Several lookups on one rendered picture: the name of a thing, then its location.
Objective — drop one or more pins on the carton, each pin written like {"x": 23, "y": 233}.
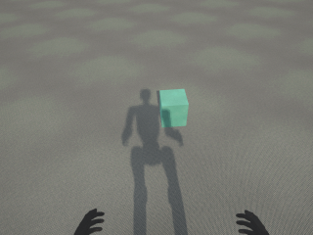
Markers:
{"x": 173, "y": 107}

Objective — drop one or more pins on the robot left hand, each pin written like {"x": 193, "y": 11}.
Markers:
{"x": 85, "y": 224}

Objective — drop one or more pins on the robot right hand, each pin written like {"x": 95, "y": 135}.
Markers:
{"x": 256, "y": 226}

